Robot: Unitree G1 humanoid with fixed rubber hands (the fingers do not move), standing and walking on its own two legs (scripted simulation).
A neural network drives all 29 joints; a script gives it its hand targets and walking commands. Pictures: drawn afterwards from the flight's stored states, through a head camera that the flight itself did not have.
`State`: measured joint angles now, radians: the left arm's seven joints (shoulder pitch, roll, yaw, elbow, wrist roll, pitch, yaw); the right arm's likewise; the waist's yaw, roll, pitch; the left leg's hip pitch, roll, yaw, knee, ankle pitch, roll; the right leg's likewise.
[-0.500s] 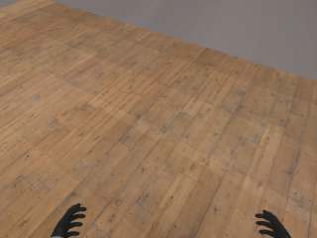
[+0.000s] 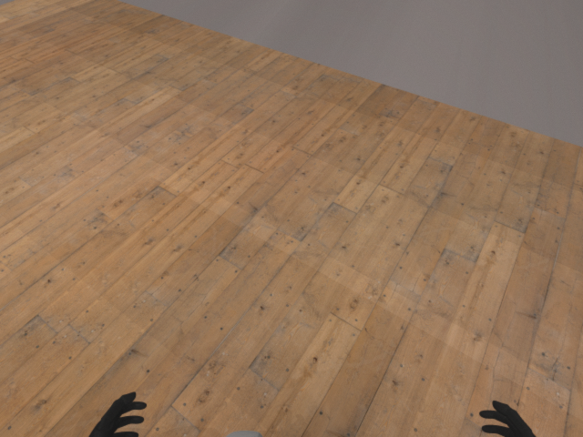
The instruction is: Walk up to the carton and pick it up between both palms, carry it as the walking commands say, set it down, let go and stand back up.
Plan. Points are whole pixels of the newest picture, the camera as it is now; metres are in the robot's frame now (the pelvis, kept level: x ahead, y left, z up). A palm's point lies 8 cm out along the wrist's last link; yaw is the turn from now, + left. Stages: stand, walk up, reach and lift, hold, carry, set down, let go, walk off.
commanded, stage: stand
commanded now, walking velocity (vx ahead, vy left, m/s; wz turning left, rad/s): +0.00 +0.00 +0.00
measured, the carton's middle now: out of the picture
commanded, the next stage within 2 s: walk up in 1.94 s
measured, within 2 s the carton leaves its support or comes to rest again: neither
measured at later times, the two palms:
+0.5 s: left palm out of the picture +0.10 +0.29 -0.09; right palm out of the picture +0.10 -0.29 -0.09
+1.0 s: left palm out of the picture +0.10 +0.28 -0.07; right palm out of the picture +0.08 -0.30 -0.08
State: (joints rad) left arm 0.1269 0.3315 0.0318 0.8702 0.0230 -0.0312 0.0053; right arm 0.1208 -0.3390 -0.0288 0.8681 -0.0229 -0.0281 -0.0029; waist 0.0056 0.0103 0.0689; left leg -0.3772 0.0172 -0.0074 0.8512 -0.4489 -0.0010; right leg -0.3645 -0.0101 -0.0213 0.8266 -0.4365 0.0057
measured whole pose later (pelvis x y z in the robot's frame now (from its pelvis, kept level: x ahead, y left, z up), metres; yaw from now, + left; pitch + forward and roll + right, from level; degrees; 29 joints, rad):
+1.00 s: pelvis +0.00 -0.01 +0.04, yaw +0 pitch -3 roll +0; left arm 0.06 0.33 0.01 1.10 0.01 -0.02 0.00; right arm 0.08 -0.34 -0.01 1.10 -0.01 -0.02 0.00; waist 0.00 0.01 0.07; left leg -0.14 0.02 0.00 0.40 -0.21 -0.01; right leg -0.13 -0.01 -0.02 0.39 -0.21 0.00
